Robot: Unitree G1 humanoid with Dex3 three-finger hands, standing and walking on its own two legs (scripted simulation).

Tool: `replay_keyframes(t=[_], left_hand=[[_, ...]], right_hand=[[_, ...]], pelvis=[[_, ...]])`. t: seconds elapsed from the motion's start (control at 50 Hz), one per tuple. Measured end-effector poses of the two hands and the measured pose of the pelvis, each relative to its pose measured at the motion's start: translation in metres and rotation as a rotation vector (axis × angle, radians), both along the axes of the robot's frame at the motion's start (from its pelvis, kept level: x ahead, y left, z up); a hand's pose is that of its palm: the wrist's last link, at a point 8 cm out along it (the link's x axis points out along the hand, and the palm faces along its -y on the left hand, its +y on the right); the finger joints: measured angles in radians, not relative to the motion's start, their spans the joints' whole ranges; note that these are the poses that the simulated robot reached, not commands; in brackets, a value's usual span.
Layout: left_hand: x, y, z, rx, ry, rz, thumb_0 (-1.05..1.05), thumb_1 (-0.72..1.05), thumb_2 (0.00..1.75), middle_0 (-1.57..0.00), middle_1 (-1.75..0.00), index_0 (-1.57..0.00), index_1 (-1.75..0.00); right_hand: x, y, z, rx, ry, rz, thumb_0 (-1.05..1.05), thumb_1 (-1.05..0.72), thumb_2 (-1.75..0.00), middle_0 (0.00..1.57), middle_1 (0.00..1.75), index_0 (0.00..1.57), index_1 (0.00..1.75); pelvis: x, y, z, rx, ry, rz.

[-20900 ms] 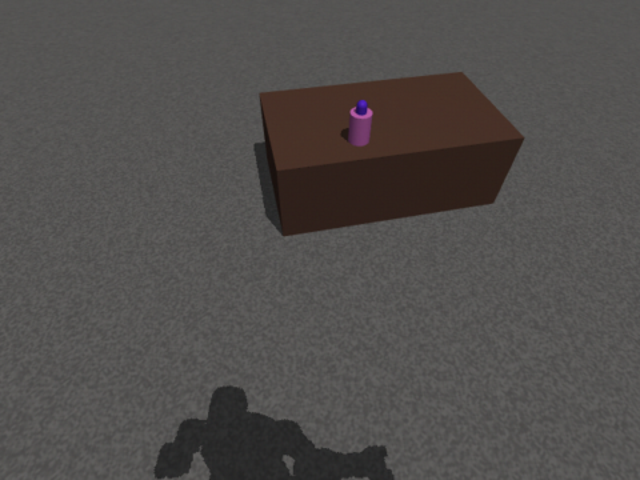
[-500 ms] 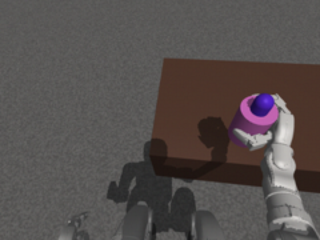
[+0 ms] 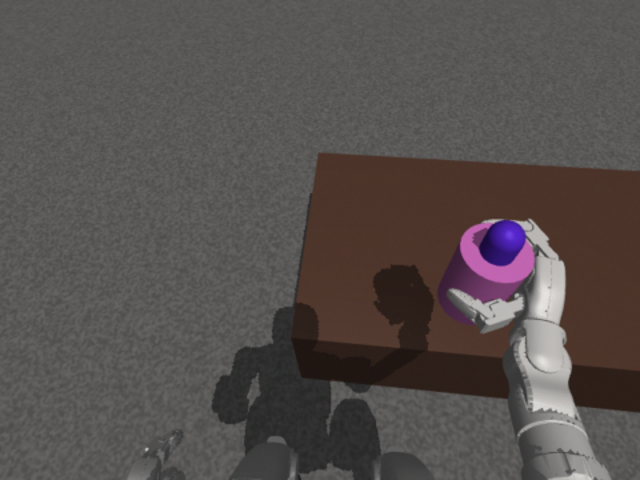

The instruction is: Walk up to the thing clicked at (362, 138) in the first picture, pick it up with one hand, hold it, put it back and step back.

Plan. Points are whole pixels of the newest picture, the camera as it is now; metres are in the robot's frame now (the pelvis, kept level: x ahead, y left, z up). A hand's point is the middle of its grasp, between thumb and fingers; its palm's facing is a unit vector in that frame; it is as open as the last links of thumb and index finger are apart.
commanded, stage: lift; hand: right
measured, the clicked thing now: (486, 267) +0.37 -0.17 +0.04
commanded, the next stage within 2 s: hold in 0.34 s
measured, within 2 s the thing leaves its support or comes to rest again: neither
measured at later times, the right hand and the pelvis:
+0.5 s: hand (494, 271) +0.36 -0.18 +0.05, palm faces +0.22 +0.97 -0.03, open 11.4 cm; pelvis +0.01 +0.00 +0.02, yaw +0 degrees
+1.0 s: hand (503, 277) +0.34 -0.18 +0.06, palm faces +0.24 +0.97 -0.02, open 11.4 cm; pelvis +0.01 -0.01 +0.02, yaw +0 degrees
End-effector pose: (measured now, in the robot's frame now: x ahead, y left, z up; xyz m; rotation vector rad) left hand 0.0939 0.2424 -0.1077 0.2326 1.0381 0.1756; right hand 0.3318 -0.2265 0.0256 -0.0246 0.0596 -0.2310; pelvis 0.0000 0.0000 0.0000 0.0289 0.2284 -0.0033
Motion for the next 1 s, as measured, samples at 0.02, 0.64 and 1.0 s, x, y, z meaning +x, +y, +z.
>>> replay_keyframes(t=[0.02,0.64,1.0], left_hand=[[0.001,0.000,0.001,-0.001,-0.001,0.000,0.01,0.90,0.91,-0.20,-0.30,-0.19,-0.30],[0.020,-0.008,0.023,-0.008,-0.045,-0.009,0.01,0.90,0.91,-0.21,-0.31,-0.20,-0.31],[0.024,-0.012,0.029,-0.014,-0.071,-0.015,0.01,0.89,0.91,-0.21,-0.31,-0.21,-0.31]], right_hand=[[-0.001,0.000,0.001,0.000,0.000,0.000,-0.02,0.59,-1.14,0.63,1.00,0.64,1.02],[-0.014,-0.001,0.028,0.002,-0.011,-0.011,-0.02,0.59,-1.14,0.63,0.99,0.64,1.01],[-0.024,-0.001,0.037,0.002,-0.017,-0.012,-0.02,0.59,-1.14,0.64,0.99,0.65,1.01]], pelvis=[[0.001,0.000,0.001,0.000,-0.003,0.000],[0.009,-0.005,0.020,-0.004,-0.076,0.000],[0.009,-0.006,0.025,-0.005,-0.101,-0.001]])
